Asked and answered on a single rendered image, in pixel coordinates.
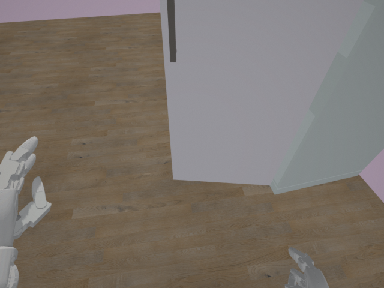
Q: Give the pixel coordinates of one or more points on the robot right hand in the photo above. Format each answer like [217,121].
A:
[312,277]

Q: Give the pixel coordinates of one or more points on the robot left hand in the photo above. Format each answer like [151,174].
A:
[13,168]

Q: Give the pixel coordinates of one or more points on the robot left forearm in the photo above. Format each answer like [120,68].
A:
[9,275]

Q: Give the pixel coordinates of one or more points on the fridge door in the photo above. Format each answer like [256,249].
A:
[245,75]

